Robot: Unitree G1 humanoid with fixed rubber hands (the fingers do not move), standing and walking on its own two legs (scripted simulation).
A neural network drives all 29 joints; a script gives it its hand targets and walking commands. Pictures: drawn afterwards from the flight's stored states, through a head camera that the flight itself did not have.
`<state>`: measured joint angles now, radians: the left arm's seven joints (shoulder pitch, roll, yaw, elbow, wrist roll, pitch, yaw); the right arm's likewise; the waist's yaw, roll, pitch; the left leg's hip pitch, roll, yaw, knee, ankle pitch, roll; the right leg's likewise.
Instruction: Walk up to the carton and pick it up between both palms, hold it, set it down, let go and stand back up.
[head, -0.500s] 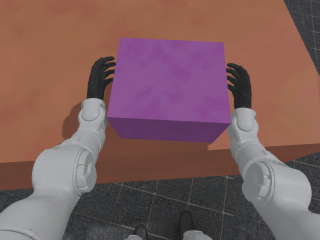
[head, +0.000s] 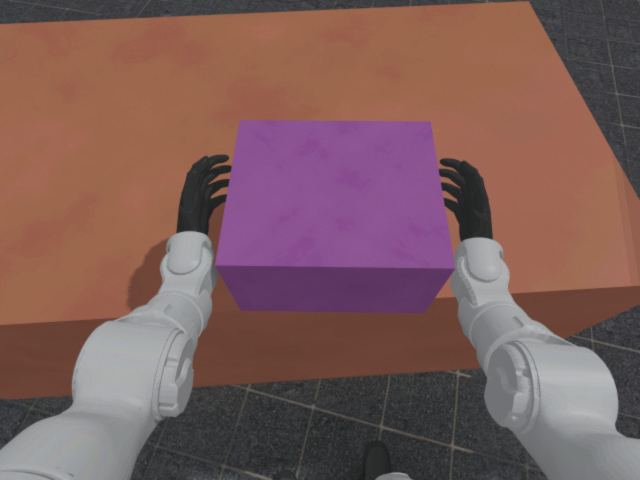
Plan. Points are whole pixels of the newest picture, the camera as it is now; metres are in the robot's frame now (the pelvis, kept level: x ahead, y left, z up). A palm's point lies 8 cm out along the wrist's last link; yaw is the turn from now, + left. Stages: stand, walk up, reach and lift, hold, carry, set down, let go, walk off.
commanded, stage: reach and lift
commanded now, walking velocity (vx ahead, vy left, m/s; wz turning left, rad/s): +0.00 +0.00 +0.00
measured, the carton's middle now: (333, 218) +0.45 -0.01 -0.02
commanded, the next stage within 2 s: none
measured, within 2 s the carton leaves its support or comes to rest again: leaves its support in 0.18 s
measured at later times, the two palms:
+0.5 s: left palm (179, 202) +0.41 +0.17 +0.09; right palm (495, 212) +0.40 -0.19 +0.08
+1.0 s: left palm (162, 193) +0.39 +0.17 +0.13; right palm (519, 200) +0.38 -0.19 +0.13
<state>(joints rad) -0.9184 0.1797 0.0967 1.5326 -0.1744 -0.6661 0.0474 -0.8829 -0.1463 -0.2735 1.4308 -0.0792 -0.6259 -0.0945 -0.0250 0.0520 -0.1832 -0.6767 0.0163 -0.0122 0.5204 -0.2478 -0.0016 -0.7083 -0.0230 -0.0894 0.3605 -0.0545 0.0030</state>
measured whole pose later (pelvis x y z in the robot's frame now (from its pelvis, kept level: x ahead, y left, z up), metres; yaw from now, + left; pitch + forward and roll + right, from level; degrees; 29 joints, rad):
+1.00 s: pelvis +0.00 +0.00 +0.02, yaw +1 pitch +3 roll -1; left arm -0.70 0.14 0.15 0.91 -0.09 -0.02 0.08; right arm -0.67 -0.13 -0.12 0.88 0.13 -0.01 -0.11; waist -0.05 0.02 -0.10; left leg -0.21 0.01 -0.02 0.37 -0.21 0.00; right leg -0.26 -0.03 -0.10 0.26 -0.05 0.00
